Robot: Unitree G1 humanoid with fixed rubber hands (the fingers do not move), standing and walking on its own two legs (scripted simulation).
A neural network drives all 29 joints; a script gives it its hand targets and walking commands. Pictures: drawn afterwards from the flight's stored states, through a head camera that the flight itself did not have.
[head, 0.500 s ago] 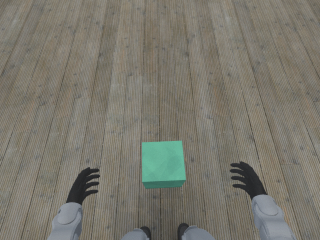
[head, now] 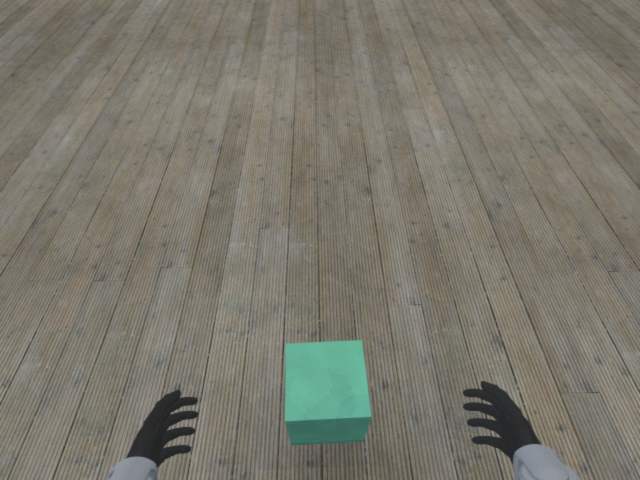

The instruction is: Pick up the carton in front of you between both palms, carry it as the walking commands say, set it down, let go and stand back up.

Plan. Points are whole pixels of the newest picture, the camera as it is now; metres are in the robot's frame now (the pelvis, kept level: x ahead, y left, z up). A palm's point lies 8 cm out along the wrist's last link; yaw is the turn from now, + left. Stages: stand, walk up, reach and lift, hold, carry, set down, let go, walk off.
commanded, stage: let go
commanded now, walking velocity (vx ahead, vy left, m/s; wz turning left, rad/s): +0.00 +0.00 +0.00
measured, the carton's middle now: (325, 394) +0.42 +0.00 -0.65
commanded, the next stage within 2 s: stand in 0.08 s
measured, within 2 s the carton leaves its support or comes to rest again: neither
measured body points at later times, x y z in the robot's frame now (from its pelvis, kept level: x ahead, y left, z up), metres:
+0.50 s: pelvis +0.02 +0.00 +0.00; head +0.03 +0.01 +0.45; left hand +0.16 +0.29 -0.10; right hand +0.16 -0.29 -0.09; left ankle -0.02 +0.11 -0.74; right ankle -0.01 -0.11 -0.74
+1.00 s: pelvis +0.01 +0.00 +0.00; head +0.01 +0.01 +0.45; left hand +0.13 +0.31 -0.10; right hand +0.14 -0.30 -0.10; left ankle -0.02 +0.11 -0.74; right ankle -0.01 -0.11 -0.74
